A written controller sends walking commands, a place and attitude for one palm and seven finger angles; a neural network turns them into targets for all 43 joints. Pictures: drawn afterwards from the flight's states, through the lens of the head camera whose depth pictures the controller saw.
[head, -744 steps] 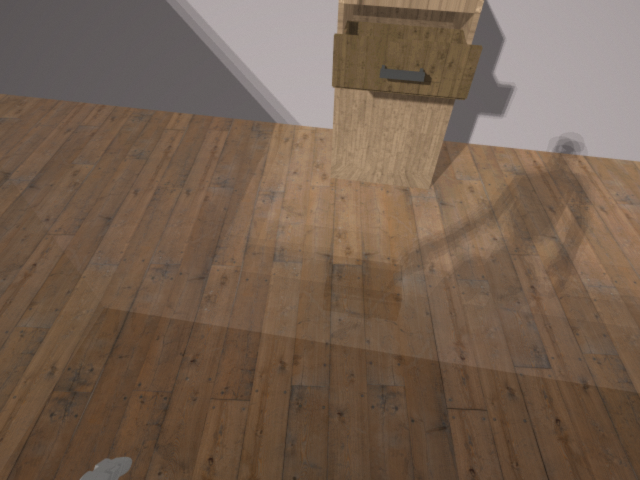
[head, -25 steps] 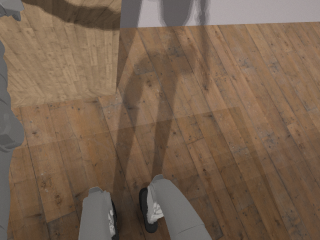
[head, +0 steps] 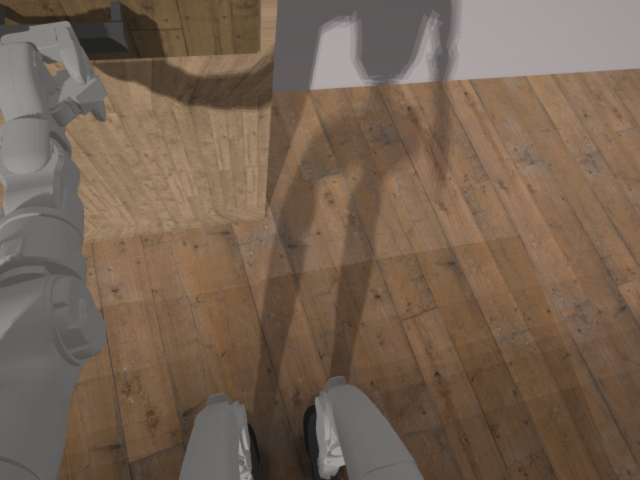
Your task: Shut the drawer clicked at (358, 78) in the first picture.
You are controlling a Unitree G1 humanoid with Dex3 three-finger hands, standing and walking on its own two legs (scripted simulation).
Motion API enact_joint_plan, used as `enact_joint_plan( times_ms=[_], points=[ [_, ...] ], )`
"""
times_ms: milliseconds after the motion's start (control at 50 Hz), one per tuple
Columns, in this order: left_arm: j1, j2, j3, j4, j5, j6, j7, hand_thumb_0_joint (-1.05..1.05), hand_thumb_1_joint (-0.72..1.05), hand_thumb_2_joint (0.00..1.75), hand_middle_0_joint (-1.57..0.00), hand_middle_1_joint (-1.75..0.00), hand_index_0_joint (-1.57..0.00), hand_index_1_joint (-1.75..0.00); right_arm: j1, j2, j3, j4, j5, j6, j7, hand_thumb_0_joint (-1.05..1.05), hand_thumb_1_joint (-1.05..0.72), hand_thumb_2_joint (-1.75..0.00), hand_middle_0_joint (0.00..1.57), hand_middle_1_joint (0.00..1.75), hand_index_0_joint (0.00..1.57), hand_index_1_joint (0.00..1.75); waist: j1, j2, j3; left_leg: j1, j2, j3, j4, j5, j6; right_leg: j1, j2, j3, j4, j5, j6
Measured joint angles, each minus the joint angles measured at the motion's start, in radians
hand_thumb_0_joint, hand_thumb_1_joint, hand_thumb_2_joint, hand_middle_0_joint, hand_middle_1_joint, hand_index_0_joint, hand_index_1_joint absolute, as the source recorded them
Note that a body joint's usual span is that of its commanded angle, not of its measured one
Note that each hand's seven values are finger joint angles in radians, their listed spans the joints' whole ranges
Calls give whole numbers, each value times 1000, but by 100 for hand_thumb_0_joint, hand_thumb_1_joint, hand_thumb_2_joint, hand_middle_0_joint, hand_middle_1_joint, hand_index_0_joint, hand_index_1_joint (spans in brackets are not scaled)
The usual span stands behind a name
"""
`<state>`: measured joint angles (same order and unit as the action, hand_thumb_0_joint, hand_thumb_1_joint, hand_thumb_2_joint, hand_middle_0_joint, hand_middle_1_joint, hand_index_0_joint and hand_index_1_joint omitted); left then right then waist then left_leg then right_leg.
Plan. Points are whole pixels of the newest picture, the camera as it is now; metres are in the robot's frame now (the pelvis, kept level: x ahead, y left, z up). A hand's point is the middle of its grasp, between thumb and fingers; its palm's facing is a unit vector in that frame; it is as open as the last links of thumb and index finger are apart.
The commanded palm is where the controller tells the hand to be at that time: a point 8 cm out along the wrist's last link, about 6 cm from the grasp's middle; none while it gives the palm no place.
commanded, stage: draw the hand back to the body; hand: left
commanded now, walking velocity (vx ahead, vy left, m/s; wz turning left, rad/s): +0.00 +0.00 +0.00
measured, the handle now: (58, 25) +0.64 +0.22 +0.05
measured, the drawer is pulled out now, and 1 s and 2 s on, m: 0.00 0.00 0.00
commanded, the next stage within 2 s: step back with the hand held close in 1.32 s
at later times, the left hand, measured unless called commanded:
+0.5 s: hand out of the picture +0.38 +0.21 +0.15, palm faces +0.09 -0.99 -0.10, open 3.3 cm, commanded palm +0.34 +0.26 +0.17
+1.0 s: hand out of the picture +0.23 +0.24 +0.25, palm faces +0.36 -0.88 -0.31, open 3.3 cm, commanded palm +0.17 +0.28 +0.27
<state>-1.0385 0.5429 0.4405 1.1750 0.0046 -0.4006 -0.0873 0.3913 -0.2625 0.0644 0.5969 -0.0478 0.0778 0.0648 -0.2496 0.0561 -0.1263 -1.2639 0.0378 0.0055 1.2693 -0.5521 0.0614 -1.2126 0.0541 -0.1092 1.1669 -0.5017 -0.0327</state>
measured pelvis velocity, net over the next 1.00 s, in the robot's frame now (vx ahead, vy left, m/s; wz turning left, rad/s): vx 0.02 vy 0.00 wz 0.06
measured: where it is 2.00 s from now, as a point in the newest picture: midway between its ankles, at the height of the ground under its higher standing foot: (285, 475)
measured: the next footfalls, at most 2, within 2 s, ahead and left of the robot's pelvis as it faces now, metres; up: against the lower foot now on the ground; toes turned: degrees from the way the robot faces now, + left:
none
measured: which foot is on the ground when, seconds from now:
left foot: down 0.00-1.00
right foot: down 0.00-1.00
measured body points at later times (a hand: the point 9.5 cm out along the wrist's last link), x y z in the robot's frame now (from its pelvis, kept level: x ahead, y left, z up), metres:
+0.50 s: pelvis +0.03 +0.01 +0.08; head +0.08 +0.02 +0.52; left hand +0.37 +0.26 +0.16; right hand +0.19 -0.24 -0.01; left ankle +0.01 +0.08 -0.62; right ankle +0.02 -0.11 -0.62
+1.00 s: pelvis +0.02 +0.00 +0.12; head +0.01 -0.02 +0.57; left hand +0.21 +0.28 +0.27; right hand +0.22 -0.20 +0.03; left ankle +0.01 +0.08 -0.62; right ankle +0.02 -0.11 -0.62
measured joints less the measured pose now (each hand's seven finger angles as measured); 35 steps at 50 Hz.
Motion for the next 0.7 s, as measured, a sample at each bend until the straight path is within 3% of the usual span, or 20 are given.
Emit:
enact_joint_plan(
  times_ms=[100,200,280,460,560,700],
  points=[
    [243,-71,-3,-277,-68,13,-21,3,85,89,-140,-160,-139,-160,-1,10,-29,-28,29,34,8,0,-91,-90,20,30,20,30,45,4,-6,113,2,21,-86,10,-3,101,7,28,-80,11,3],
    [506,-159,-89,-496,-160,88,-54,3,88,89,-140,-160,-140,-160,9,17,-34,-40,74,32,1,0,-91,-90,20,30,20,30,120,-3,-28,311,-15,21,-234,60,-10,298,8,55,-231,52,10],
    [613,-206,-149,-552,-198,110,-43,2,89,90,-140,-160,-140,-160,-13,7,-35,-42,93,7,-17,0,-91,-90,20,30,20,30,152,-7,-47,439,-27,2,-313,54,-8,428,2,42,-303,57,8],
    [813,-254,-228,-740,-221,113,-64,2,90,90,-140,-160,-140,-160,-123,-15,-61,-75,104,-34,-47,0,-91,-90,20,30,20,30,191,-9,-23,589,-45,2,-368,78,-4,579,-14,44,-351,70,16],
    [931,-244,-306,-899,-121,233,60,2,90,90,-141,-160,-140,-160,-155,4,-50,-93,110,-7,-87,0,-91,-90,20,30,20,30,221,-8,9,726,-61,16,-468,122,1,703,-29,60,-426,103,20],
    [1058,-233,-318,-1062,-96,329,155,2,90,90,-141,-160,-140,-160,-184,35,-5,-92,112,-9,-123,1,-91,-90,20,30,20,30,249,-4,53,905,-75,20,-613,190,1,873,-39,68,-550,161,21]
  ],
)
